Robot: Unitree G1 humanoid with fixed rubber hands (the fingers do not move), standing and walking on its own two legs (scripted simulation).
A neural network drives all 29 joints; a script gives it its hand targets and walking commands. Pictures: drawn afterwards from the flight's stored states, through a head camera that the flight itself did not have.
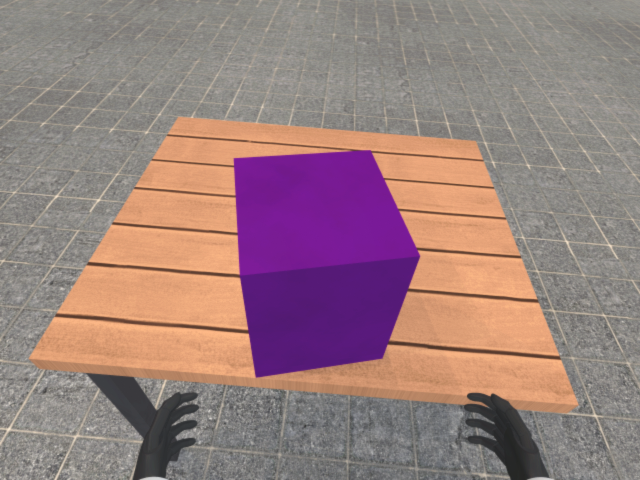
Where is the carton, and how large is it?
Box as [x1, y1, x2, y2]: [234, 150, 419, 377]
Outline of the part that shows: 370,150 234,158 240,279 256,377 376,359 382,357 417,263 419,254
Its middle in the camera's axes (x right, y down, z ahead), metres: -0.01 +0.04 +0.58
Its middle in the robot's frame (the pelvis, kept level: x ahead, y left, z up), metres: +0.40 +0.04 +0.03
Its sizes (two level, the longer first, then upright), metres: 0.210 0.200 0.250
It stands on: a table, 0.68 m high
